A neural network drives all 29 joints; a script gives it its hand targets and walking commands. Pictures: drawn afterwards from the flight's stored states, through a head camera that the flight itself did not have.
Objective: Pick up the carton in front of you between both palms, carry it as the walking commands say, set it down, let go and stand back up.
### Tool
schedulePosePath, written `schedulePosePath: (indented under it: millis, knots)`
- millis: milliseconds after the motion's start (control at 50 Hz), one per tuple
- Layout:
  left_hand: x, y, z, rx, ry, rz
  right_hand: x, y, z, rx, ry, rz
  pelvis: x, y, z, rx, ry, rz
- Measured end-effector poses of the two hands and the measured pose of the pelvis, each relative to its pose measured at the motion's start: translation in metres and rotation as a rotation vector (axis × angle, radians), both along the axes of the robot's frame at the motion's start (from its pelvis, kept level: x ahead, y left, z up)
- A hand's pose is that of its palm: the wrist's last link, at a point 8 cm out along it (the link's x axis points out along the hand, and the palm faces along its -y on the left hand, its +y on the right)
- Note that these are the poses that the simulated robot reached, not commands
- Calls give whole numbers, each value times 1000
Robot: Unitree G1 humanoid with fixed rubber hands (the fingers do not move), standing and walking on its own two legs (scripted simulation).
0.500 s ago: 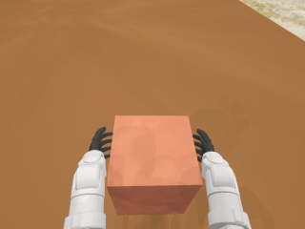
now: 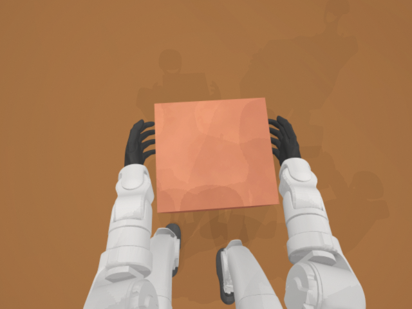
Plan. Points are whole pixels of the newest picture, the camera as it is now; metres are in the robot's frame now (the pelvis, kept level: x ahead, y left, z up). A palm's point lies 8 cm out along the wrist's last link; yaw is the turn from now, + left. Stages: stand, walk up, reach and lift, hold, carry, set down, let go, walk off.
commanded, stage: set down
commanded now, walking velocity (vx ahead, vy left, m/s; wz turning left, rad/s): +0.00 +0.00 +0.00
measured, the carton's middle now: (210, 165) +0.39 -0.01 -0.16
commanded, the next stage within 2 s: none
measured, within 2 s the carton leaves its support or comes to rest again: neither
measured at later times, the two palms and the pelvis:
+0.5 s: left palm (146, 158) +0.41 +0.15 -0.22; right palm (262, 149) +0.44 -0.15 -0.21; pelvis -0.01 -0.02 -0.13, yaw -2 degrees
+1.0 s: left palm (151, 163) +0.44 +0.16 -0.38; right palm (244, 151) +0.48 -0.14 -0.37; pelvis -0.04 -0.02 -0.25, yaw -3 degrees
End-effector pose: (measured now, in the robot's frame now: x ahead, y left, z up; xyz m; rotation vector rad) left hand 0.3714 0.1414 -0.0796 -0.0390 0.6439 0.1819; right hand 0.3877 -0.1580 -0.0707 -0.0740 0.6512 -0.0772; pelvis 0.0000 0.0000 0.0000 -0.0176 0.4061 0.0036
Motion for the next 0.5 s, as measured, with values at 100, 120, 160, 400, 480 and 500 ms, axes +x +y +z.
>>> schedulePosePath:
  millis: [100,120,160,400,480,500]
  knots:
    - [11,-3,-32,-8,-43,20,13,-3,-33,30,-39,-11,-4,-8,-32,1,120,-9]
    - [13,-3,-37,-8,-47,22,16,-3,-38,36,-43,-12,-4,-10,-38,1,137,-10]
    - [17,-3,-46,-8,-50,28,21,-3,-47,46,-45,-13,-5,-13,-49,2,165,-12]
    - [34,5,-106,-6,-4,59,47,6,-108,47,2,8,-10,-22,-105,0,298,-17]
    - [41,6,-132,-5,4,63,54,8,-135,42,9,16,-13,-22,-125,-2,340,-21]
    - [42,7,-139,-5,5,64,56,8,-142,41,11,18,-14,-21,-130,-2,350,-23]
